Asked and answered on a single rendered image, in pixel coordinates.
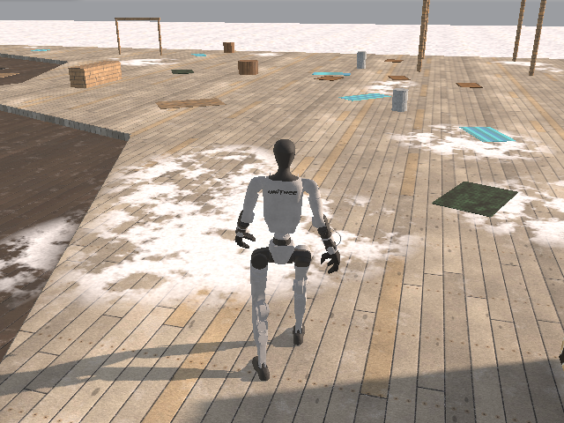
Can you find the robot right hand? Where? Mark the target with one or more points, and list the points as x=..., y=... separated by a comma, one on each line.
x=335, y=260

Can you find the right robot forearm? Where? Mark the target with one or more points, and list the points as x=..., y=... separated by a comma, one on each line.
x=327, y=237

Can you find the robot left hand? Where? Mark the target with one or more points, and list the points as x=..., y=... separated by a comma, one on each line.
x=246, y=236

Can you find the left robot upper arm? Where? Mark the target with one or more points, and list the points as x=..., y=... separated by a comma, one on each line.
x=255, y=185

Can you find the left robot forearm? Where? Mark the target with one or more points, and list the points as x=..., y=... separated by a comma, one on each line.
x=241, y=227

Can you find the humanoid robot torso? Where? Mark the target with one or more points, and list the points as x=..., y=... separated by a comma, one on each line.
x=282, y=202

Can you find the robot head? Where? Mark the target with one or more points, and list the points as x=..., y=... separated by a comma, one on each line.
x=284, y=151

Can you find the right robot upper arm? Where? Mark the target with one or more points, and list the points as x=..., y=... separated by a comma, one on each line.
x=315, y=201

